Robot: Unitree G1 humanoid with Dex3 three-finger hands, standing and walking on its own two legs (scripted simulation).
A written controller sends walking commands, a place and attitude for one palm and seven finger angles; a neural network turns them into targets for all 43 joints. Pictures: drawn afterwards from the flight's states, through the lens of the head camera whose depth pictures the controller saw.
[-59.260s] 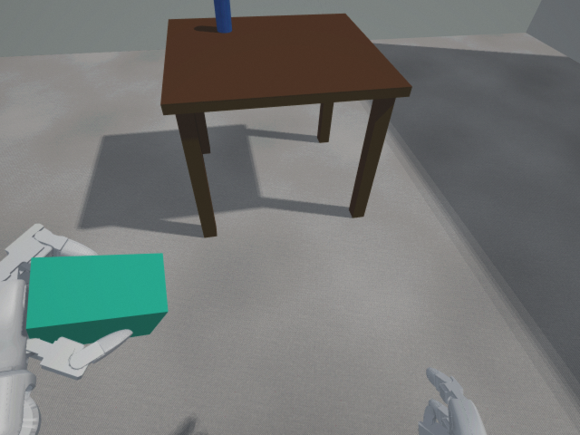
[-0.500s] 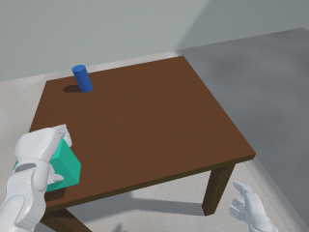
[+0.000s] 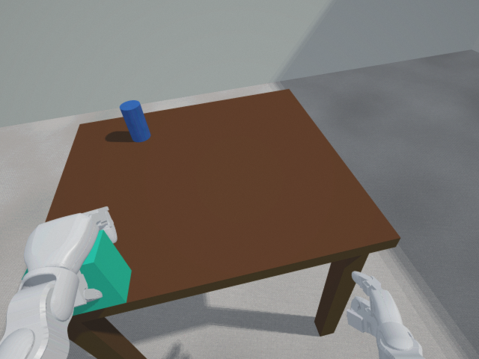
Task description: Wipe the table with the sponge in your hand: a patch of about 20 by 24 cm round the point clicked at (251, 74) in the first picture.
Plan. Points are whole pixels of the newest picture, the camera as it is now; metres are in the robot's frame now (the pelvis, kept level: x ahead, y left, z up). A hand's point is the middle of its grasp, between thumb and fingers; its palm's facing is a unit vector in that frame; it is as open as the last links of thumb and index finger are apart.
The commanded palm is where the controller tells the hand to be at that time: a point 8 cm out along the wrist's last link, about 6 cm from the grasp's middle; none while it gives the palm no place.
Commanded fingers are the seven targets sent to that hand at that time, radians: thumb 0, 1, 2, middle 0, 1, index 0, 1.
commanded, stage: bring the sponge back beside the body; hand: left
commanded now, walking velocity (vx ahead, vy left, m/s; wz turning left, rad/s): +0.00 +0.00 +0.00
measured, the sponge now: (89, 280) +0.19 +0.30 +0.05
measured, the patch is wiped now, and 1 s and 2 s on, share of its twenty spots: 1.00 1.00 1.00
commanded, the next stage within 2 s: step back with the hand held close in 0.58 s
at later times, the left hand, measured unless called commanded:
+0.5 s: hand (82, 269) +0.19 +0.28 +0.10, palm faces +0.05 -0.11 -0.99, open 10.5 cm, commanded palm +0.15 +0.28 +0.18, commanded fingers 0.00 0.10 1.30 -1.20 -1.60 -1.20 -1.60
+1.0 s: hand (104, 248) +0.20 +0.23 +0.15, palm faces +0.27 -0.87 -0.42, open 10.6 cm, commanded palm +0.15 +0.29 +0.17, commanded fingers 0.00 0.10 1.30 -1.20 -1.60 -1.20 -1.60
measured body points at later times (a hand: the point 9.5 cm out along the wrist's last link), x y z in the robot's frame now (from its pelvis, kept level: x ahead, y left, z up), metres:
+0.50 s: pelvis -0.01 +0.00 +0.00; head -0.03 -0.04 +0.45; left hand +0.18 +0.28 +0.16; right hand +0.26 -0.19 -0.07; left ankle +0.01 +0.12 -0.74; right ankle +0.00 -0.11 -0.74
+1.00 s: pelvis -0.01 +0.00 -0.01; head +0.01 +0.02 +0.44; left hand +0.18 +0.27 +0.17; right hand +0.17 -0.24 -0.09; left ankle +0.01 +0.12 -0.74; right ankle +0.00 -0.11 -0.74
